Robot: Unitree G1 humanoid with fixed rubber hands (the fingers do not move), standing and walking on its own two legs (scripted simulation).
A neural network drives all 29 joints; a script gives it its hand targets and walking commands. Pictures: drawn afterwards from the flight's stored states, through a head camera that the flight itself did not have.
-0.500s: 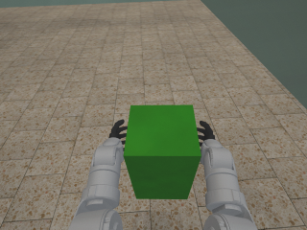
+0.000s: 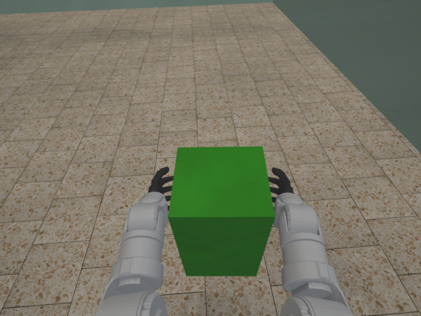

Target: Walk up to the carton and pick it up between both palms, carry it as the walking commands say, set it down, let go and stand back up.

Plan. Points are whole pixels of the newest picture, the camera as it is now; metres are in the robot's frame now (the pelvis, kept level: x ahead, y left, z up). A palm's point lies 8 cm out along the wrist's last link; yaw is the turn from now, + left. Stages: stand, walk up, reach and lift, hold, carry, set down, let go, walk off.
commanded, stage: reach and lift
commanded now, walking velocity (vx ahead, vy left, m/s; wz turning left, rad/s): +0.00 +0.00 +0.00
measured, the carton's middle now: (220, 217) +0.31 -0.01 +0.00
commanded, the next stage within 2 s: hold in 0.04 s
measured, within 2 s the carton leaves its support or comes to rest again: neither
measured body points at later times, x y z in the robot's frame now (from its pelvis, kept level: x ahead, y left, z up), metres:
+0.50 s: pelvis -0.01 +0.00 +0.00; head -0.06 -0.01 +0.45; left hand +0.32 +0.12 +0.05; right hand +0.31 -0.14 +0.05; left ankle +0.05 +0.12 -0.73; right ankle +0.05 -0.11 -0.73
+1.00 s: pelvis -0.01 +0.00 +0.00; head -0.06 -0.01 +0.45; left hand +0.32 +0.12 +0.05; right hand +0.31 -0.14 +0.05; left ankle +0.05 +0.12 -0.73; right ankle +0.05 -0.11 -0.73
